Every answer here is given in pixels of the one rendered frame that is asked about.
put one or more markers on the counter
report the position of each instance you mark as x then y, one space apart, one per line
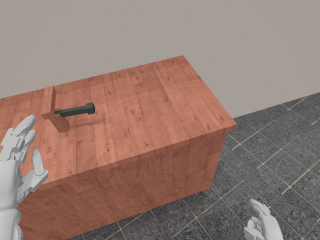
156 137

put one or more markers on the robot right hand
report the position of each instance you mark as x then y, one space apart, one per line
266 229

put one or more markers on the robot left hand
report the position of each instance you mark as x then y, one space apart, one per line
14 152

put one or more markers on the left robot forearm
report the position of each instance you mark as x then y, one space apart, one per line
9 228

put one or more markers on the tap lever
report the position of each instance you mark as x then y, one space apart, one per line
89 108

